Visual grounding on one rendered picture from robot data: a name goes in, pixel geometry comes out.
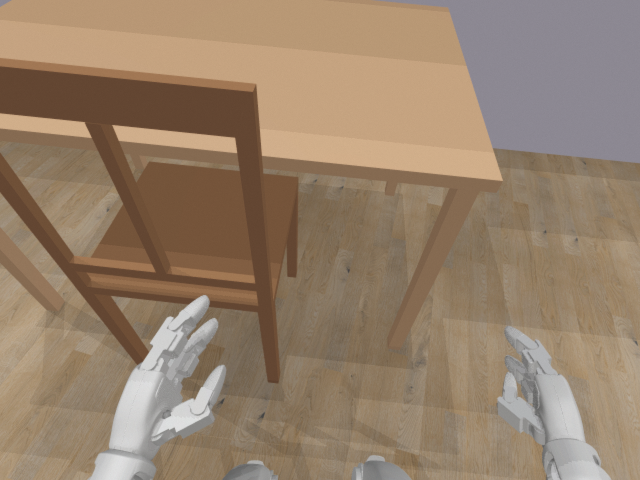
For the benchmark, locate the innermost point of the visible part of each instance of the right robot hand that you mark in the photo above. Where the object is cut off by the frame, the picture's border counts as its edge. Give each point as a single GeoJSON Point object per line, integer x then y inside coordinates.
{"type": "Point", "coordinates": [541, 385]}

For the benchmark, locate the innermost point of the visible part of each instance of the left robot hand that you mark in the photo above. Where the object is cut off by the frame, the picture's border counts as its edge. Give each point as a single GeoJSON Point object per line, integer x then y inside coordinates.
{"type": "Point", "coordinates": [154, 386]}

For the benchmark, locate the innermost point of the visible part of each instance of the right robot forearm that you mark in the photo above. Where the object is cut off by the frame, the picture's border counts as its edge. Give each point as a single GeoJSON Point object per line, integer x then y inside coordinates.
{"type": "Point", "coordinates": [570, 459]}

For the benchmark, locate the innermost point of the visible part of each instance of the table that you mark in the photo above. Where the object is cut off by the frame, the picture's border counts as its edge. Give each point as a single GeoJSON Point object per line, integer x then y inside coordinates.
{"type": "Point", "coordinates": [351, 88]}

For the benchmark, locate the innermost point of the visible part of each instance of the chair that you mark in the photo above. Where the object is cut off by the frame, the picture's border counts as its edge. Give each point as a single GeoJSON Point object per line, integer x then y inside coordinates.
{"type": "Point", "coordinates": [182, 231]}

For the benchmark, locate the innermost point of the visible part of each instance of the left robot forearm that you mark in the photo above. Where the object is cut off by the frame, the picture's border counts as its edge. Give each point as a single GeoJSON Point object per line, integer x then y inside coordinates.
{"type": "Point", "coordinates": [121, 465]}

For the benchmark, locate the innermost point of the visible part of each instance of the robot right thigh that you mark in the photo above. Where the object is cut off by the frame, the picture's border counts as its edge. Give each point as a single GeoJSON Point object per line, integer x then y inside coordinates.
{"type": "Point", "coordinates": [378, 470]}

